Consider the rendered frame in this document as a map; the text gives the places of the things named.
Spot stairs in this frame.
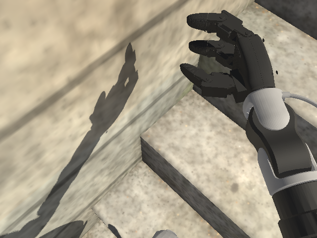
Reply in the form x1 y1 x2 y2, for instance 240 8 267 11
82 0 317 238

